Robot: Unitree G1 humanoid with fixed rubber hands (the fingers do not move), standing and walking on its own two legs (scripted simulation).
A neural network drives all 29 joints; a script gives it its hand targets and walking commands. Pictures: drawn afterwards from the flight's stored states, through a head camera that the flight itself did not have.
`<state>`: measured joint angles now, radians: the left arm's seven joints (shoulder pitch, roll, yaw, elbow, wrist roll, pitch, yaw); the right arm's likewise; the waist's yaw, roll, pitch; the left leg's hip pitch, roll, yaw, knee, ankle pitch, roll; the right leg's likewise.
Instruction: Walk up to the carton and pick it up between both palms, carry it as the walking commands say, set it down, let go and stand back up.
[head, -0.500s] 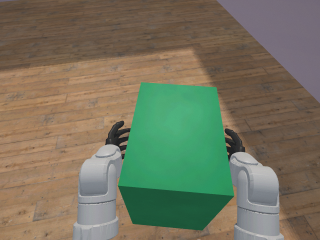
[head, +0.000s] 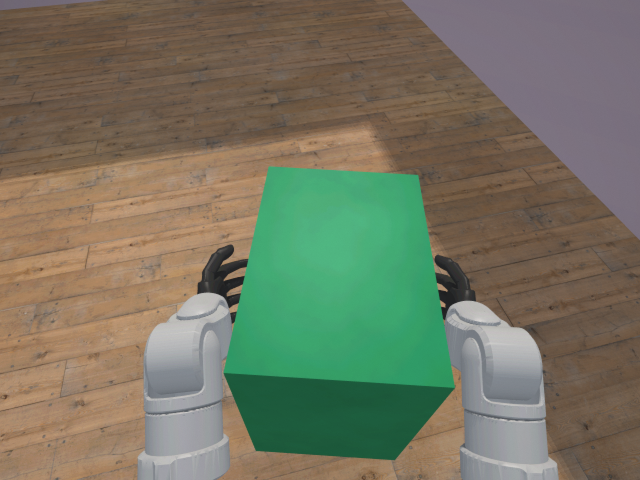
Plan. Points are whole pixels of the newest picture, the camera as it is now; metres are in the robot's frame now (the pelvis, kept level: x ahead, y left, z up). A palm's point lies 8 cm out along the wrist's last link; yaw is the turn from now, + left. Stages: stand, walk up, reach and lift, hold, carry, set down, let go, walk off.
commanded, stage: carry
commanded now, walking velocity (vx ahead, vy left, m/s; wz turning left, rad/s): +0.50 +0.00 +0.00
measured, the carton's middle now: (333, 318) +0.31 +0.00 +0.01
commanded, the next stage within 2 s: none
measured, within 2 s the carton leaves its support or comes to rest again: neither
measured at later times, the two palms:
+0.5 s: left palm (265, 159) +0.56 +0.11 +0.07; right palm (437, 164) +0.56 -0.17 +0.06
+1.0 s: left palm (250, 118) +0.65 +0.14 +0.09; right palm (413, 122) +0.64 -0.14 +0.08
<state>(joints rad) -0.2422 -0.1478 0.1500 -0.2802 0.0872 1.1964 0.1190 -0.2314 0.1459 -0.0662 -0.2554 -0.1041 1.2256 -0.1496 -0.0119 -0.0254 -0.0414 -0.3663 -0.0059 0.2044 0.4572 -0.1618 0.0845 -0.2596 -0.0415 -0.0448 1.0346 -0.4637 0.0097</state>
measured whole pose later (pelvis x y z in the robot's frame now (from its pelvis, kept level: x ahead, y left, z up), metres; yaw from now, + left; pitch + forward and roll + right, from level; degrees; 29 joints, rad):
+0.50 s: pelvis +0.27 -0.04 +0.01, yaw +3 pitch +5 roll +2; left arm -0.26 -0.15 0.11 -0.28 0.09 1.18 0.13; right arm -0.22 0.14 -0.10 -0.31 -0.09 1.22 -0.14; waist 0.00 -0.01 0.03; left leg -0.43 0.02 0.06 0.79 -0.44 -0.02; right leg -0.37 -0.01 -0.20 0.38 -0.11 -0.11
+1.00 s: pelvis +0.37 +0.00 +0.00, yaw +1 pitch +3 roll +0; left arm -0.25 -0.15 0.13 -0.20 0.10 1.20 0.12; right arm -0.22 0.14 -0.10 -0.22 -0.12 1.25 -0.13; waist 0.01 0.01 -0.13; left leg -0.31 0.01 0.10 0.55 -0.29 0.03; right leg -0.26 -0.02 -0.15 0.54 -0.34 -0.03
